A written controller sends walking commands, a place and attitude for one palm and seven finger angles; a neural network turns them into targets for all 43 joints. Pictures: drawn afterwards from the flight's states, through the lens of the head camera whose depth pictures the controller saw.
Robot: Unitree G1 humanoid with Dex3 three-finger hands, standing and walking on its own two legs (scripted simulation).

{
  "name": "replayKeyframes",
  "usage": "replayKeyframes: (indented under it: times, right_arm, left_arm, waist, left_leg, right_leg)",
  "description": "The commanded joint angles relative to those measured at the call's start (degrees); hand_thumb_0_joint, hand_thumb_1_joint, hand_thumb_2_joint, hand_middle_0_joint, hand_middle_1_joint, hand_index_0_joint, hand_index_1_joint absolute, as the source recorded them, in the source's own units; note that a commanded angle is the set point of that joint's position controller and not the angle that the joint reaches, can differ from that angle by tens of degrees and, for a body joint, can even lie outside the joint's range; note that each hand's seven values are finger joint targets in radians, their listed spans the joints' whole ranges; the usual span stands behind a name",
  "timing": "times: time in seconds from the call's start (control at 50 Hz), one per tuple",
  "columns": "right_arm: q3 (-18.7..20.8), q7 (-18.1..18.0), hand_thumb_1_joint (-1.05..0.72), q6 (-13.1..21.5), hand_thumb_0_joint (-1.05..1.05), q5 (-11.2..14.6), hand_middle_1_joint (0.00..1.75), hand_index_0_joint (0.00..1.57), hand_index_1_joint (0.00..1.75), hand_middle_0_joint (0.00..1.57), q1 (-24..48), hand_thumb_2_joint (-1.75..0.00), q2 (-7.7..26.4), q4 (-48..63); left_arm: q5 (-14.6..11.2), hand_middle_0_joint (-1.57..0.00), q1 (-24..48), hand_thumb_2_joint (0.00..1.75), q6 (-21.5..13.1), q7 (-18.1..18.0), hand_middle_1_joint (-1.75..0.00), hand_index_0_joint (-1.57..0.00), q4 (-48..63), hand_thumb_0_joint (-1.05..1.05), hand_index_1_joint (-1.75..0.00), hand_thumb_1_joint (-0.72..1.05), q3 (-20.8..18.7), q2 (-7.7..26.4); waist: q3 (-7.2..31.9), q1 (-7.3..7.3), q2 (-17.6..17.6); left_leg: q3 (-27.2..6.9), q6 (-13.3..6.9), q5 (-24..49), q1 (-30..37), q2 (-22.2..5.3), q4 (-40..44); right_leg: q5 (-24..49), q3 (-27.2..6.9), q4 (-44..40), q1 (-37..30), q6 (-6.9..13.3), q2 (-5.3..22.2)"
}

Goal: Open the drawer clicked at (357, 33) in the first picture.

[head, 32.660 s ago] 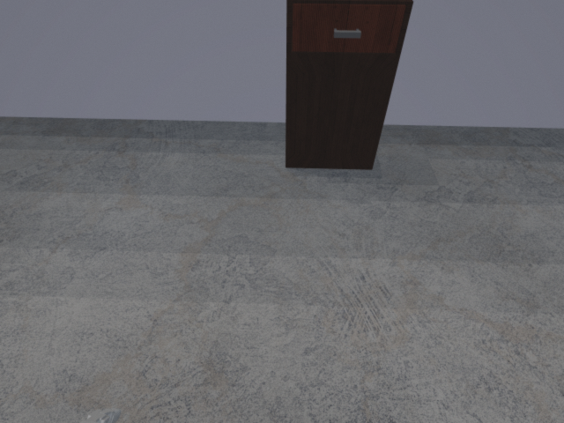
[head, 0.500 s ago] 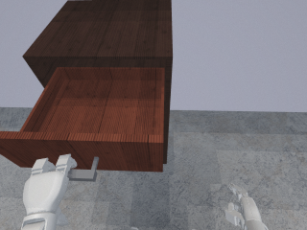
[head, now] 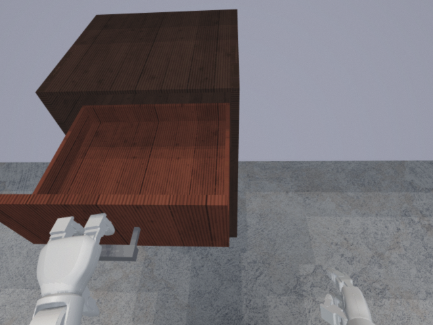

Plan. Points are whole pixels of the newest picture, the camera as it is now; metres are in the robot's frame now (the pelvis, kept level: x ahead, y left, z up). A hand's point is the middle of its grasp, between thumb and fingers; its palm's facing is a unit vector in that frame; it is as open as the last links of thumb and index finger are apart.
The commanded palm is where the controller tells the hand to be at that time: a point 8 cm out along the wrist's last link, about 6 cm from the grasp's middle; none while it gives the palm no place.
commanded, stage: lift the hand off the handle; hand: left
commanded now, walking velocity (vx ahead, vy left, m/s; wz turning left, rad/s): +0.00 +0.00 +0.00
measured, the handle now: (110, 242) +0.25 +0.24 +0.01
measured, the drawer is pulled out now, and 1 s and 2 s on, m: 0.30 0.30 0.30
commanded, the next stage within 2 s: draw the hand back to the body in 1.04 s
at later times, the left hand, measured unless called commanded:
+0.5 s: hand (66, 249) +0.21 +0.26 +0.09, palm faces +0.07 -0.05 -1.00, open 13.4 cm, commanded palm +0.18 +0.25 +0.14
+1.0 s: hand (44, 219) +0.22 +0.26 +0.16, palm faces +0.12 -0.06 -0.99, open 13.8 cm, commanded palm +0.18 +0.26 +0.20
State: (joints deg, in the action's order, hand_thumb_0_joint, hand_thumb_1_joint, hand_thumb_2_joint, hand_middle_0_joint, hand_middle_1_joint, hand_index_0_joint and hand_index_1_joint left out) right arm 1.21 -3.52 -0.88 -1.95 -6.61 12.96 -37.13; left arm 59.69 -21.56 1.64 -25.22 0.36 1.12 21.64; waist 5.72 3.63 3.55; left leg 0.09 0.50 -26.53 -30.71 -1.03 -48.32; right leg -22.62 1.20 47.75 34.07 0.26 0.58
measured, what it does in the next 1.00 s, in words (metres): stands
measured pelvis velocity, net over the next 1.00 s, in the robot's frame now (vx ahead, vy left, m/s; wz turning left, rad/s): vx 0.01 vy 0.01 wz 0.01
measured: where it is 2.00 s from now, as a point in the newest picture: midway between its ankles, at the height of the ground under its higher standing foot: outside the picture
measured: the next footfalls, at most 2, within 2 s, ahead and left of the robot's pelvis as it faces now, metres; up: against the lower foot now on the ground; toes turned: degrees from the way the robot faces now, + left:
none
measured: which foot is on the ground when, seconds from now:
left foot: down 0.00-1.00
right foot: down 0.00-1.00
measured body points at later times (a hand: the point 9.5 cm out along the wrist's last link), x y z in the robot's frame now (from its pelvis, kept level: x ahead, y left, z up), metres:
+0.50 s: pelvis +0.01 +0.00 +0.02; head +0.02 -0.03 +0.47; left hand +0.20 +0.26 +0.14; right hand +0.24 -0.20 -0.07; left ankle -0.03 +0.12 -0.70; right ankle +0.01 -0.12 -0.70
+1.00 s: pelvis +0.01 +0.01 +0.04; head +0.01 -0.04 +0.49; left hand +0.21 +0.26 +0.21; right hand +0.24 -0.19 -0.06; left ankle -0.03 +0.12 -0.70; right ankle +0.01 -0.12 -0.70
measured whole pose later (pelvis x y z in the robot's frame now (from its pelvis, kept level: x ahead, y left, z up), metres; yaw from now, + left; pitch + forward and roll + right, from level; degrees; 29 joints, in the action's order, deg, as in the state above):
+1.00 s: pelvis +0.01 +0.01 +0.04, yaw +1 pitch -1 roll +0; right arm -2.0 -2.1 -4.3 0.3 -4.1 14.5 -36.3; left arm 50.3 -18.4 6.9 -3.0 21.8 -2.1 29.5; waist 0.2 6.4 6.5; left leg -0.2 0.0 -17.4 -7.9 -0.2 -26.8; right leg -14.3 1.7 26.7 11.0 -0.5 1.1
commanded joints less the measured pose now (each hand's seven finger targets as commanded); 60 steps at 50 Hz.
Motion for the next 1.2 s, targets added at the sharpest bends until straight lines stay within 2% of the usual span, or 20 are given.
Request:
replayKeyframes:
  times: [0.0,0.14,0.34,0.42,0.64,0.72,0.74,0.76,0.78,0.82,0.84,0.92,0.94,1.0,1.02,1.04,1.12,1.14,1.16,1.18]
  right_arm:
    - [1.68,-0.66,-0.9,2.89,0.0,0.14,0.3,0.2,0.3,0.2,7.94,-0.9,6.08,9.23]
    - [0.69,-0.86,-0.9,2.69,0.0,0.05,0.3,0.2,0.3,0.2,9.13,-0.9,5.76,9.83]
    - [0.31,-0.1,-0.9,2.33,0.0,0.27,0.3,0.2,0.3,0.2,9.89,-0.9,5.3,10.02]
    - [0.12,-0.04,-0.9,1.62,0.0,0.46,0.3,0.2,0.3,0.2,10.93,-0.9,5.7,10.03]
    - [-1.14,0.7,-0.9,0.51,0.0,1.03,0.3,0.2,0.3,0.2,11.53,-0.9,5.51,10.44]
    - [-1.19,0.5,-0.9,-0.19,0.0,1.7,0.3,0.2,0.3,0.2,13.23,-0.9,6.24,10.32]
    - [-1.67,0.68,-0.9,-0.03,0.0,1.35,0.3,0.2,0.3,0.2,11.99,-0.9,5.79,10.5]
    - [-1.19,0.5,-0.9,-0.43,0.0,1.69,0.3,0.2,0.3,0.2,12.33,-0.9,6.02,9.69]
    - [-1.4,0.57,-0.9,-0.51,0.0,1.5,0.3,0.2,0.3,0.2,12.37,-0.9,6.21,10.17]
    - [-1.52,0.56,-0.9,-0.36,0.0,2.0,0.3,0.2,0.3,0.2,13.73,-0.9,6.35,10.87]
    - [-1.9,0.76,-0.9,-0.12,0.0,1.73,0.3,0.2,0.3,0.2,12.58,-0.9,5.78,10.94]
    - [-1.61,0.78,-0.9,-0.03,0.0,2.35,0.3,0.2,0.3,0.2,13.97,-0.9,6.69,11.28]
    - [-2.01,1.13,-0.9,0.08,0.0,1.83,0.3,0.2,0.3,0.2,12.27,-0.9,5.9,11.0]
    - [-1.43,1.68,-0.9,-0.84,0.0,2.41,0.3,0.2,0.3,0.2,12.42,-0.9,6.69,10.68]
    - [-1.56,1.77,-0.9,-0.74,0.0,2.84,0.3,0.2,0.3,0.2,13.91,-0.9,6.92,10.85]
    - [-1.98,2.11,-0.9,-0.67,0.0,2.34,0.3,0.2,0.3,0.2,12.26,-0.9,6.42,11.29]
    - [-1.68,1.38,-0.9,-0.36,0.0,2.33,0.3,0.2,0.3,0.2,13.74,-0.9,7.04,11.02]
    - [-2.12,1.5,-0.9,0.07,0.0,1.7,0.3,0.2,0.3,0.2,12.33,-0.9,6.22,11.29]
    - [-1.38,1.27,-0.9,-0.13,0.0,1.76,0.3,0.2,0.3,0.2,12.37,-0.9,6.59,10.2]
    - [-1.52,1.22,-0.9,0.06,0.0,1.64,0.3,0.2,0.3,0.2,12.15,-0.9,6.69,10.96]
  left_arm:
    - [-0.72,-0.3,8.26,0.3,1.14,-1.75,-1.2,-0.3,14.75,0.0,-1.2,-0.5,-6.6,10.25]
    - [-1.55,-0.3,7.96,0.3,1.65,1.78,-1.2,-0.3,17.8,0.0,-1.2,-0.5,-7.62,12.53]
    - [-3.16,-0.3,7.02,0.3,1.16,6.65,-1.2,-0.3,23.4,0.0,-1.2,-0.5,-6.98,12.29]
    - [-4.04,-0.3,5.6,0.3,1.78,8.51,-1.2,-0.3,24.51,0.0,-1.2,-0.5,-9.58,14.75]
    - [-5.49,-0.3,7.83,0.3,4.02,14.24,-1.2,-0.3,28.19,0.0,-1.2,-0.5,-7.51,14.19]
    - [-6.84,-0.3,9.91,0.3,5.27,16.63,-1.2,-0.3,28.29,0.0,-1.2,-0.5,-10.4,17.84]
    - [-6.51,-0.3,10.78,0.3,5.1,17.21,-1.2,-0.3,28.92,0.0,-1.2,-0.5,-9.07,16.63]
    - [-7.11,-0.3,9.53,0.3,5.27,17.52,-1.2,-0.3,27.55,0.0,-1.2,-0.5,-11.62,19.18]
    - [-7.01,-0.3,9.91,0.3,5.17,18.06,-1.2,-0.3,28.41,0.0,-1.2,-0.5,-9.93,17.65]
    - [-7.96,-0.3,11.42,0.3,5.32,18.63,-1.2,-0.3,31.23,0.0,-1.2,-0.5,-11.47,19.13]
    - [-7.85,-0.3,11.94,0.3,5.05,19.08,-1.2,-0.3,31.67,0.0,-1.2,-0.5,-9.31,17.12]
    - [-9.7,-0.3,11.47,0.3,5.2,20.03,-1.2,-0.3,34.74,0.0,-1.2,-0.5,-12.43,20.22]
    - [-9.11,-0.3,9.66,0.3,5.28,20.47,-1.2,-0.3,32.61,0.0,-1.2,-0.5,-10.32,17.42]
    - [-9.46,-0.3,7.06,0.3,5.83,21.65,-1.2,-0.3,30.26,0.0,-1.2,-0.5,-9.79,16.73]
    - [-10.15,-0.3,8.04,0.3,6.19,21.89,-1.2,-0.3,30.72,0.0,-1.2,-0.5,-10.35,17.04]
    - [-9.35,-0.3,9.14,0.3,5.92,22.14,-1.2,-0.3,31.82,0.0,-1.2,-0.5,-8.18,15.15]
    - [-8.93,-0.3,12.52,0.3,4.67,20.89,-1.2,-0.3,33.31,0.0,-1.2,-0.5,-12.03,19.98]
    - [-7.73,-0.3,12.01,0.3,3.8,20.62,-1.2,-0.3,33.22,0.0,-1.2,-0.5,-10.39,17.89]
    - [-7.9,-0.3,10.38,0.3,3.39,20.01,-1.2,-0.3,32.39,0.0,-1.2,-0.5,-12.74,20.26]
    - [-7.83,-0.3,8.62,0.3,3.0,19.6,-1.2,-0.3,33.36,0.0,-1.2,-0.5,-12.35,19.34]
  waist:
    - [10.35,-0.28,-1.69]
    - [8.84,1.17,-2.62]
    - [7.95,1.95,0.09]
    - [5.82,2.32,-1.41]
    - [4.98,2.78,-1.43]
    - [3.04,2.78,-0.77]
    - [4.27,3.01,-1.83]
    - [2.69,2.94,-1.65]
    - [3.2,3.1,-1.78]
    - [3.91,2.98,0.28]
    - [4.7,3.06,0.74]
    - [4.32,2.99,1.92]
    - [3.99,3.23,-0.12]
    - [-0.09,2.89,-2.83]
    - [-0.3,2.62,-1.33]
    - [1.71,2.88,-1.98]
    - [2.4,2.75,-1.06]
    - [4.28,3.55,-0.66]
    - [3.84,3.32,-0.86]
    - [4.57,3.94,-0.04]
  left_leg:
    - [0.45,-0.84,16.7,7.29,2.3,8.9]
    - [0.56,-1.04,17.49,9.92,2.32,12.01]
    - [0.65,-0.86,22.3,15.09,2.1,15.52]
    - [0.67,-0.74,23.81,15.65,2.02,17.09]
    - [0.76,-1.02,25.77,18.85,1.61,21.07]
    - [0.47,-0.84,25.68,19.82,1.24,23.03]
    - [0.61,-1.18,26.31,19.85,1.47,22.93]
    - [0.67,-1.05,26.92,20.22,1.35,23.71]
    - [0.74,-1.11,27.2,20.21,1.54,23.9]
    - [0.39,-0.88,27.44,21.32,1.12,24.12]
    - [0.59,-1.12,27.99,21.47,1.34,24.11]
    - [0.19,-0.73,29.28,22.65,0.86,24.81]
    - [0.41,-0.97,29.86,21.94,1.15,24.75]
    - [0.75,-0.75,27.8,20.53,0.95,26.14]
    - [0.64,-0.6,26.95,20.73,0.66,25.98]
    - [0.68,-0.93,27.6,20.92,0.98,25.84]
    - [0.39,-0.78,24.68,21.28,0.71,26.15]
    - [0.4,-1.09,25.99,21.54,1.15,25.76]
    - [0.45,-0.94,26.79,22.34,1.05,26.13]
    - [0.65,-0.99,27.39,22.36,1.23,25.71]
  right_leg:
    - [14.09,0.43,-8.9,-9.19,1.44,-1.86]
    - [14.11,0.13,-11.72,-13.11,1.1,-1.38]
    - [17.4,0.09,-15.13,-17.87,1.08,-1.2]
    - [20.24,-0.59,-17.08,-20.32,1.09,-1.27]
    - [20.19,0.79,-20.05,-24.7,0.62,-0.56]
    - [20.66,0.21,-21.94,-26.57,0.75,-0.96]
    - [21.2,0.88,-21.5,-27.27,0.51,-0.33]
    - [21.92,0.43,-22.3,-27.74,0.63,-0.82]
    - [22.25,0.88,-22.28,-28.05,0.41,-0.63]
    - [22.31,0.33,-22.77,-28.93,0.63,-0.72]
    - [22.02,1.0,-22.46,-28.93,0.49,-0.28]
    - [23.65,0.46,-23.53,-30.19,0.59,-0.7]
    - [23.37,1.44,-23.05,-29.93,0.46,-0.36]
    - [21.72,1.63,-24.11,-28.48,0.24,-0.86]
    - [21.53,0.96,-24.43,-28.55,0.45,-1.04]
    - [21.28,1.59,-23.87,-29.16,0.42,-0.57]
    - [19.06,0.78,-24.58,-29.05,0.55,-1.01]
    - [19.03,1.31,-24.0,-29.52,0.71,-0.5]
    - [20.57,0.69,-24.78,-29.82,0.76,-0.87]
    - [21.18,0.98,-24.35,-30.08,0.58,-0.52]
